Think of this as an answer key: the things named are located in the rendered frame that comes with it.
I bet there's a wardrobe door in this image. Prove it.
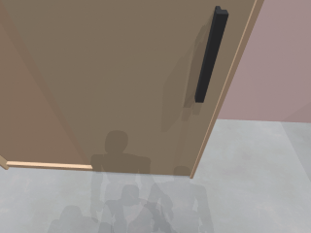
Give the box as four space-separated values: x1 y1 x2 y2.
1 0 256 176
0 0 90 165

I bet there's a handle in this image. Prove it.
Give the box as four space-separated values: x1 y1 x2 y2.
194 6 229 103

